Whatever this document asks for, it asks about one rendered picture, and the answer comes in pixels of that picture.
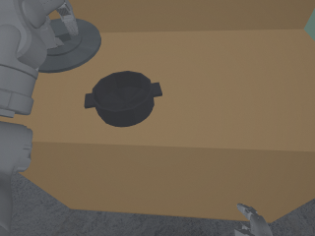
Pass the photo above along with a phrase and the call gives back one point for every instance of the robot left upper arm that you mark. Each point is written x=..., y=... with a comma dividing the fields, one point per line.
x=15, y=156

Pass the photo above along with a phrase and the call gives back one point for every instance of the robot left hand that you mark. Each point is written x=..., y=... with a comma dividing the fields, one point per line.
x=65, y=10

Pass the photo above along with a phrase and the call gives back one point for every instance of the knob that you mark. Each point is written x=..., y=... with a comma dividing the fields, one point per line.
x=60, y=31

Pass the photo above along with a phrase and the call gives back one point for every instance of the left robot forearm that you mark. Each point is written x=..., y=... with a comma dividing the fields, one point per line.
x=22, y=52

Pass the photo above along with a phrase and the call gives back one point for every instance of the robot right hand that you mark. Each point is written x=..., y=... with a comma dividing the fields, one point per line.
x=258, y=225

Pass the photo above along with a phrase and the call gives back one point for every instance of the table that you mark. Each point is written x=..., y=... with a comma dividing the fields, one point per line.
x=235, y=123

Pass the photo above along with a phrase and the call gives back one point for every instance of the pot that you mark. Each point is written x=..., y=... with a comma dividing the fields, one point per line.
x=123, y=99

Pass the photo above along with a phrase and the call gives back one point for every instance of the lid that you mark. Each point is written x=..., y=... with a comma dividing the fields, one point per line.
x=75, y=52

